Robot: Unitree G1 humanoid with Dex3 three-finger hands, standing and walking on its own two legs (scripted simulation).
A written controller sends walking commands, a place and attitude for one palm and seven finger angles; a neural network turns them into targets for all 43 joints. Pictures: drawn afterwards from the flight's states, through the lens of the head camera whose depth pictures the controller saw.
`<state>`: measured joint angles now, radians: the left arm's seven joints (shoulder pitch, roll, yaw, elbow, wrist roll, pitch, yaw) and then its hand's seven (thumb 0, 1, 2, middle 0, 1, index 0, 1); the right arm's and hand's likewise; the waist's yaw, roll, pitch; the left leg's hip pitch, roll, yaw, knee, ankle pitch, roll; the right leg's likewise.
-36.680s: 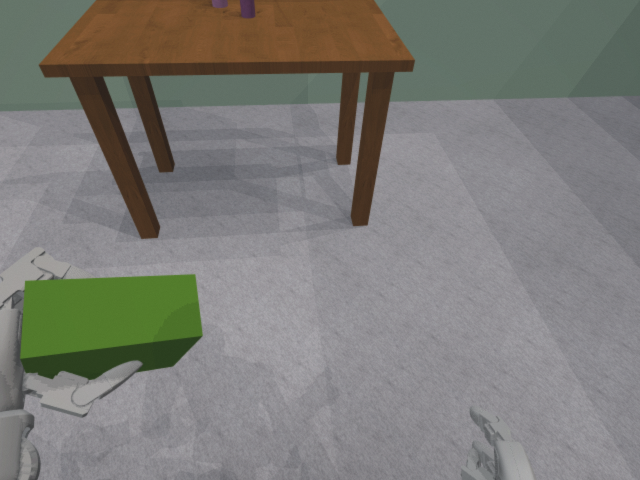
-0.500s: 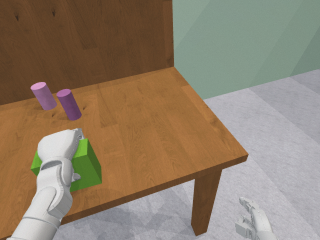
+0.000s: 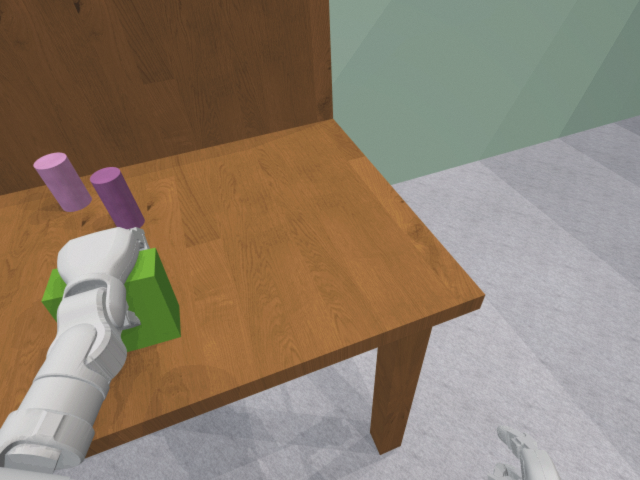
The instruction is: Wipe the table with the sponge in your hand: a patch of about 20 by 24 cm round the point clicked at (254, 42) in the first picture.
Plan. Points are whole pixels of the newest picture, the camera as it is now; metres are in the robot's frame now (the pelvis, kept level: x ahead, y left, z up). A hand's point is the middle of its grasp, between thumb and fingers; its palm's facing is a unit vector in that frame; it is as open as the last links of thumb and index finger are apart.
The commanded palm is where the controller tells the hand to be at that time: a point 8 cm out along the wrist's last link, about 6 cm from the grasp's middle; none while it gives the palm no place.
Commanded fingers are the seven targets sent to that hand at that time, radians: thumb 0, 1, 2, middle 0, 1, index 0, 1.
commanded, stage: wipe forward along the middle lane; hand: left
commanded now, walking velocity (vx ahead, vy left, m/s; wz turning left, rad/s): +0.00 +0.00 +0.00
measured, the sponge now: (126, 315) +0.31 +0.32 +0.03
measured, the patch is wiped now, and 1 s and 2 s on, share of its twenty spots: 1.00 1.00 1.00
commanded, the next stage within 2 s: slide back across to the first lane in 0.70 s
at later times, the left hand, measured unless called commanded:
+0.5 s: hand (117, 258) +0.37 +0.34 +0.09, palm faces -0.06 -0.02 -1.00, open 10.0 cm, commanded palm +0.35 +0.33 +0.12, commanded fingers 0.00 0.10 1.30 -1.20 -1.60 -1.20 -1.60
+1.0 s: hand (116, 235) +0.41 +0.36 +0.09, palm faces -0.07 -0.04 -1.00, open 10.0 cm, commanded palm +0.38 +0.36 +0.14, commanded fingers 0.00 0.10 1.30 -1.20 -1.60 -1.20 -1.60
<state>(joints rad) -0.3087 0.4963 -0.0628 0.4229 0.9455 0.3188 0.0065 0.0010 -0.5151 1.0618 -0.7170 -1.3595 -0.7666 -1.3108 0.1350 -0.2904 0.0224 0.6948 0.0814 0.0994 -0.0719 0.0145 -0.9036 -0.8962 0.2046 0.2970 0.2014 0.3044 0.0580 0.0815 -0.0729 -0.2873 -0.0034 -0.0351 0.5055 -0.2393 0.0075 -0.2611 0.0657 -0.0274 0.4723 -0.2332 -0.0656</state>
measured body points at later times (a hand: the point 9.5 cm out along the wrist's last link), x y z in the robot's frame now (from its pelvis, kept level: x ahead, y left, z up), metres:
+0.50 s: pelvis +0.01 +0.02 +0.00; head +0.01 +0.00 +0.45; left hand +0.37 +0.33 +0.14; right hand +0.16 -0.24 -0.12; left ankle +0.02 +0.12 -0.74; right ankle +0.01 -0.08 -0.74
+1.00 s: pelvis +0.03 +0.04 +0.00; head +0.05 +0.02 +0.45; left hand +0.41 +0.36 +0.14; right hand +0.15 -0.23 -0.12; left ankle +0.02 +0.12 -0.74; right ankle +0.01 -0.08 -0.74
